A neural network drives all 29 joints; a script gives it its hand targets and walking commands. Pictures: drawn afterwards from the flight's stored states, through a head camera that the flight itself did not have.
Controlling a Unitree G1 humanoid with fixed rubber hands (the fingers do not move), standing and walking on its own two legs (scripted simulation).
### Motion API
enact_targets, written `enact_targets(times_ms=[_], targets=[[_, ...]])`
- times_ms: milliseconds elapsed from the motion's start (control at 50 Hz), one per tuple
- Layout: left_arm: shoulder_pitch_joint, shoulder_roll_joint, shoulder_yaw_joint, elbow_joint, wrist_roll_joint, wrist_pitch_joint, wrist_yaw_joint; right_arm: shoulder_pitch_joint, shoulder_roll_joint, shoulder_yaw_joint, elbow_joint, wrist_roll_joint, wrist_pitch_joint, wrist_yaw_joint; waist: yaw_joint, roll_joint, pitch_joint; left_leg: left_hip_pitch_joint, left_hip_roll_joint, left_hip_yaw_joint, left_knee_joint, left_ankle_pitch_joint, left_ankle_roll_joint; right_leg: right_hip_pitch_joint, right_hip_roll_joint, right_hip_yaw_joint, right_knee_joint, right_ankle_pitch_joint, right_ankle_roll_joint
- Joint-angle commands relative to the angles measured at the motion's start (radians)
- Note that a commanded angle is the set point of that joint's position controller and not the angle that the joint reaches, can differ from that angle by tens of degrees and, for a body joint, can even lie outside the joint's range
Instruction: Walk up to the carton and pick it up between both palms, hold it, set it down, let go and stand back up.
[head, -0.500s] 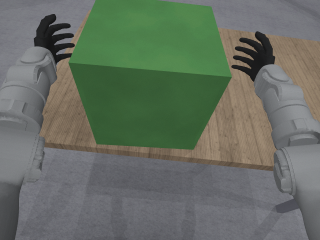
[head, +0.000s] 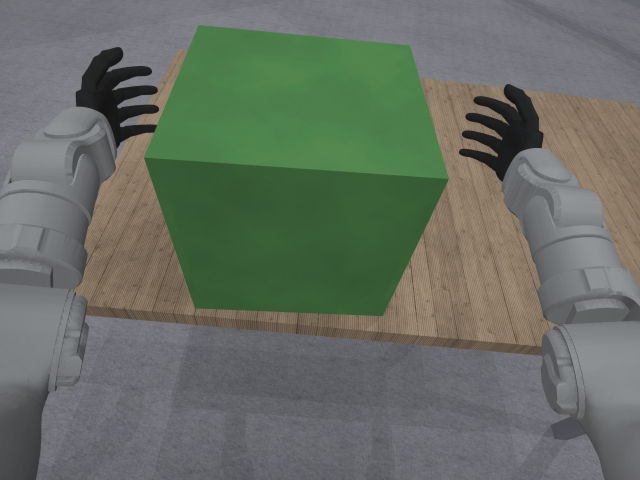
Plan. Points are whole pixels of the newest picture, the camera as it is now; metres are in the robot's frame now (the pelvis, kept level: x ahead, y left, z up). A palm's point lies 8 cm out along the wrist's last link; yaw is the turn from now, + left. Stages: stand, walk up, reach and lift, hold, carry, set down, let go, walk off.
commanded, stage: set down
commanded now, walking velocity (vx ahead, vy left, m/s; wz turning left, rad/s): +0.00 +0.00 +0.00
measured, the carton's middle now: (298, 182) +0.53 +0.00 +0.07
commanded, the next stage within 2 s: none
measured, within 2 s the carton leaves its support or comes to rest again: neither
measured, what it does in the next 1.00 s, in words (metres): stands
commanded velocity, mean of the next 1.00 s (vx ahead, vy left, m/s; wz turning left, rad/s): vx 0.00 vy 0.00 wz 0.00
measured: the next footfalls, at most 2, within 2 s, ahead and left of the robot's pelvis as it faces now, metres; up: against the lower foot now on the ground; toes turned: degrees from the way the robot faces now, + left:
none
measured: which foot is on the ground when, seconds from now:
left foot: down 0.00-1.00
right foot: down 0.00-1.00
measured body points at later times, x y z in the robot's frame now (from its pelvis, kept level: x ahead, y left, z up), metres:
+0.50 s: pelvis +0.01 +0.01 +0.01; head +0.06 +0.03 +0.45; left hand +0.45 +0.23 +0.12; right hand +0.41 -0.24 +0.12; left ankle +0.02 +0.15 -0.74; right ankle +0.04 -0.10 -0.74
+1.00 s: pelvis +0.02 +0.02 +0.01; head +0.04 +0.02 +0.46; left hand +0.36 +0.24 +0.06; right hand +0.33 -0.23 +0.06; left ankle +0.02 +0.15 -0.74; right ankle +0.04 -0.10 -0.74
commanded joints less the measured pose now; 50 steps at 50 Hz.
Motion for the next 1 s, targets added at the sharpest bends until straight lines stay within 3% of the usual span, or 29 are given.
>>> enact_targets(times_ms=[0, 140, 220, 280, 300, 400, 440, 500, 560, 580, 620, 680, 760, 800, 820, 860, 880, 900, 940, 960, 980], targets=[[-0.566, 0.209, 0.083, -0.288, 0.016, -0.049, -0.002, -0.538, -0.287, -0.073, -0.269, 0.003, -0.058, 0.002, 0.020, 0.100, -0.867, 0.275, -0.070, 0.051, -0.012, 0.253, 0.029, 0.503, 0.007, -0.008, 0.042, 0.427, 0.070], [-0.358, 0.170, 0.138, -0.434, 0.066, -0.012, -0.012, -0.355, -0.276, -0.067, -0.334, 0.017, -0.077, 0.007, 0.026, 0.081, -0.779, 0.335, -0.071, 0.050, -0.017, 0.343, 0.017, 0.554, 0.016, -0.003, 0.025, 0.504, 0.066], [-0.363, 0.196, 0.157, -0.499, 0.071, -0.023, -0.008, -0.364, -0.287, -0.108, -0.409, -0.011, -0.089, 0.010, 0.020, 0.080, -0.759, 0.319, -0.075, 0.054, -0.025, 0.293, 0.023, 0.543, 0.011, 0.003, 0.013, 0.459, 0.070], [-0.280, 0.167, 0.163, -0.565, 0.074, -0.026, 0.002, -0.277, -0.270, -0.104, -0.447, -0.008, -0.101, 0.017, 0.022, 0.077, -0.764, 0.352, -0.071, 0.046, -0.017, 0.319, 0.015, 0.546, 0.014, 0.002, 0.018, 0.478, 0.066], [-0.170, 0.139, 0.171, -0.569, 0.089, -0.023, -0.002, -0.178, -0.264, -0.097, -0.442, -0.007, -0.106, 0.019, 0.021, 0.069, -0.736, 0.368, -0.069, 0.047, -0.018, 0.334, 0.012, 0.570, 0.016, 0.002, 0.015, 0.494, 0.062], [-0.056, 0.145, 0.206, -0.704, 0.105, -0.012, -0.008, -0.086, -0.248, -0.118, -0.564, -0.017, -0.124, 0.013, 0.025, 0.075, -0.698, 0.361, -0.077, 0.048, -0.034, 0.347, 0.020, 0.604, 0.015, 0.011, 0.010, 0.493, 0.068], [-0.058, 0.147, 0.203, -0.711, 0.106, -0.026, 0.000, -0.069, -0.252, -0.152, -0.577, -0.043, -0.135, 0.019, 0.023, 0.090, -0.680, 0.350, -0.074, 0.048, -0.034, 0.311, 0.013, 0.561, 0.015, 0.006, 0.004, 0.423, 0.059], [0.085, 0.103, 0.210, -0.742, 0.121, -0.046, 0.003, 0.078, -0.222, -0.152, -0.577, -0.057, -0.155, 0.031, 0.026, 0.090, -0.618, 0.397, -0.067, 0.044, -0.032, 0.329, 0.004, 0.548, 0.018, 0.003, -0.010, 0.395, 0.048], [0.082, 0.097, 0.187, -0.769, 0.096, -0.082, 0.010, 0.082, -0.214, -0.161, -0.614, -0.061, -0.174, 0.040, 0.023, 0.096, -0.598, 0.389, -0.067, 0.044, -0.035, 0.282, 0.003, 0.513, 0.017, 0.005, -0.017, 0.335, 0.042], [0.089, 0.096, 0.193, -0.765, 0.100, -0.091, 0.011, 0.082, -0.213, -0.159, -0.638, -0.071, -0.180, 0.040, 0.028, 0.074, -0.589, 0.380, -0.068, 0.042, -0.037, 0.272, 0.008, 0.515, 0.015, 0.005, -0.019, 0.333, 0.041], [0.281, 0.058, 0.213, -0.808, 0.132, -0.109, 0.002, 0.270, -0.183, -0.130, -0.639, -0.058, -0.203, 0.042, 0.038, 0.069, -0.555, 0.403, -0.070, 0.037, -0.039, 0.342, 0.008, 0.582, 0.018, 0.013, -0.016, 0.411, 0.042], [0.186, 0.105, 0.216, -0.814, 0.107, -0.138, 0.001, 0.174, -0.186, -0.159, -0.704, -0.077, -0.216, 0.041, 0.039, 0.061, -0.539, 0.338, -0.072, 0.043, -0.057, 0.247, 0.017, 0.555, 0.008, 0.024, -0.025, 0.318, 0.048], [0.298, 0.062, 0.178, -0.811, 0.091, -0.191, 0.015, 0.298, -0.147, -0.153, -0.719, -0.092, -0.236, 0.049, 0.054, 0.061, -0.501, 0.350, -0.067, 0.036, -0.062, 0.211, 0.018, 0.538, 0.006, 0.027, -0.022, 0.259, 0.035], [0.314, 0.065, 0.186, -0.823, 0.096, -0.202, 0.018, 0.317, -0.158, -0.155, -0.712, -0.090, -0.245, 0.051, 0.052, 0.075, -0.475, 0.370, -0.064, 0.036, -0.059, 0.244, 0.011, 0.527, 0.011, 0.024, -0.025, 0.263, 0.028], [0.478, 0.019, 0.192, -0.819, 0.116, -0.204, 0.013, 0.463, -0.130, -0.124, -0.699, -0.078, -0.254, 0.054, 0.058, 0.054, -0.432, 0.410, -0.061, 0.031, -0.063, 0.277, 0.009, 0.564, 0.017, 0.024, -0.033, 0.294, 0.027], [0.482, 0.037, 0.205, -0.865, 0.122, -0.198, 0.003, 0.466, -0.138, -0.132, -0.732, -0.076, -0.257, 0.046, 0.058, 0.067, -0.404, 0.408, -0.063, 0.039, -0.068, 0.296, 0.013, 0.569, 0.016, 0.031, -0.045, 0.298, 0.027], [0.459, 0.045, 0.201, -0.893, 0.120, -0.196, 0.004, 0.442, -0.145, -0.143, -0.760, -0.078, -0.257, 0.044, 0.054, 0.070, -0.407, 0.405, -0.063, 0.040, -0.074, 0.278, 0.013, 0.557, 0.016, 0.030, -0.049, 0.273, 0.026], [0.564, 0.016, 0.199, -0.868, 0.128, -0.197, 0.001, 0.543, -0.119, -0.136, -0.736, -0.084, -0.263, 0.045, 0.057, 0.065, -0.357, 0.418, -0.062, 0.037, -0.076, 0.282, 0.011, 0.573, 0.015, 0.031, -0.051, 0.279, 0.023], [0.485, 0.038, 0.191, -0.888, 0.103, -0.208, 0.003, 0.458, -0.127, -0.158, -0.803, -0.102, -0.265, 0.042, 0.056, 0.064, -0.366, 0.374, -0.064, 0.045, -0.082, 0.222, 0.018, 0.552, 0.012, 0.034, -0.051, 0.223, 0.027], [0.584, 0.012, 0.191, -0.868, 0.109, -0.220, 0.005, 0.558, -0.105, -0.149, -0.785, -0.105, -0.268, 0.045, 0.063, 0.042, -0.328, 0.383, -0.062, 0.043, -0.090, 0.207, 0.017, 0.563, 0.009, 0.035, -0.055, 0.222, 0.026], [0.557, 0.019, 0.193, -0.877, 0.110, -0.234, 0.004, 0.540, -0.099, -0.147, -0.793, -0.108, -0.271, 0.046, 0.065, 0.048, -0.319, 0.368, -0.063, 0.045, -0.097, 0.179, 0.017, 0.561, 0.005, 0.041, -0.057, 0.200, 0.025]])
